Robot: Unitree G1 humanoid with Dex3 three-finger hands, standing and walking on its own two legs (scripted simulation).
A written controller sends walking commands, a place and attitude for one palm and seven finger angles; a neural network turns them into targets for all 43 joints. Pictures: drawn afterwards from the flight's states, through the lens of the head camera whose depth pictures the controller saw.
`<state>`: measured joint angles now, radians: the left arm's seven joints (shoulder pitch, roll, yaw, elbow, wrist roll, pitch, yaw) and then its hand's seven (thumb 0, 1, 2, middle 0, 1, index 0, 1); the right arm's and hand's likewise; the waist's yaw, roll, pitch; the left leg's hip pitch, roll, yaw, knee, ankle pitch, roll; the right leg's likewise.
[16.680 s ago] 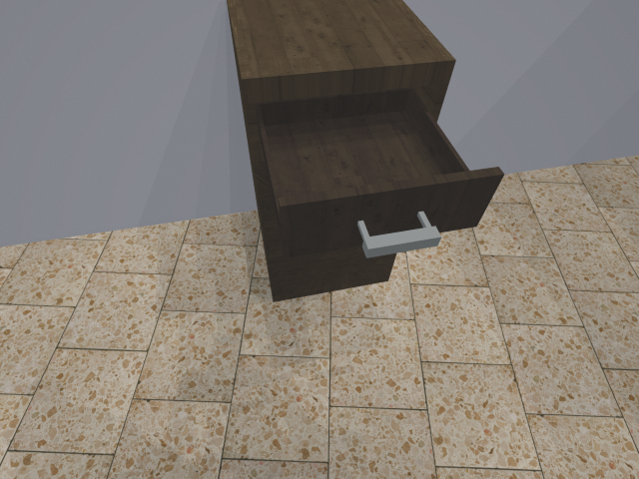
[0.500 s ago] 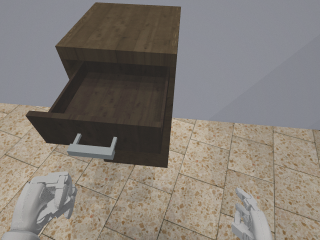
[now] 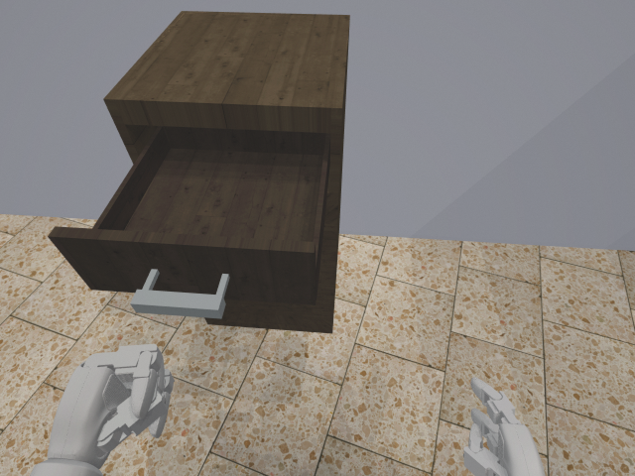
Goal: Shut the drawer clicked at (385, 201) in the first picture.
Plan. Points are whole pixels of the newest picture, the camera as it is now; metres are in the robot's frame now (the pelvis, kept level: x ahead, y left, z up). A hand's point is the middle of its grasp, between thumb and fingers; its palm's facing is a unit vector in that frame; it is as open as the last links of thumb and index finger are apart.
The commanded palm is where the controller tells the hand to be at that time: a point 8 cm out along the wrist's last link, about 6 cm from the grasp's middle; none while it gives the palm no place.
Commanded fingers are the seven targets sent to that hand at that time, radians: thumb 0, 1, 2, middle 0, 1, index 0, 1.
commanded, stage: bring the fist close to the handle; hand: left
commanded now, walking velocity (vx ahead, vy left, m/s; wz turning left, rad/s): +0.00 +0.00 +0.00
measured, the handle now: (184, 291) +0.37 +0.24 -0.01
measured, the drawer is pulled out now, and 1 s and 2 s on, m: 0.29 0.29 0.25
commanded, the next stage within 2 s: push the drawer shut in 1.36 s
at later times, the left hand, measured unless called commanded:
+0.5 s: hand (183, 376) +0.22 +0.18 +0.04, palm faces +0.01 -1.00 -0.06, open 3.3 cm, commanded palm +0.20 +0.24 +0.03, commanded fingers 0.00 0.90 0.90 -1.40 -1.60 -1.40 -1.60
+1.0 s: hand (201, 360) +0.26 +0.18 -0.01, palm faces -0.03 -1.00 -0.05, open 3.3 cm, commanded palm +0.24 +0.24 -0.01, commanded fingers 0.00 0.90 0.90 -1.40 -1.60 -1.40 -1.60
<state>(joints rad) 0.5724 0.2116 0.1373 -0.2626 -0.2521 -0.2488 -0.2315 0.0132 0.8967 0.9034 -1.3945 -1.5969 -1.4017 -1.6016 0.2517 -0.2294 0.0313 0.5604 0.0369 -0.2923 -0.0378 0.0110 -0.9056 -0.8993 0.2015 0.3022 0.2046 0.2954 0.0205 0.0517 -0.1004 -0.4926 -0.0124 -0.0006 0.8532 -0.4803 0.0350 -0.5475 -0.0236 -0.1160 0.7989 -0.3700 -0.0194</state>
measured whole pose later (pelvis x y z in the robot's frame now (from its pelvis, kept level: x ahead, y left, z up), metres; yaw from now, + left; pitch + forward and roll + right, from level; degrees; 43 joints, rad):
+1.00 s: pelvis -0.02 -0.02 -0.05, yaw -1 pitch +18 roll -1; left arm 0.09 0.25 0.24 0.27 -0.28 -0.42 -0.32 0.01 0.90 0.90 -1.39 -1.60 -1.40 -1.60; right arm 0.22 -0.25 0.02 0.56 0.01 -0.21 -0.04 0.01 -0.91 -0.90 0.20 0.30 0.21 0.30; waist -0.02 0.02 -0.13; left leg -0.89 0.00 0.00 1.14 -0.56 0.02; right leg -0.95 -0.03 -0.11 1.09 -0.45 -0.05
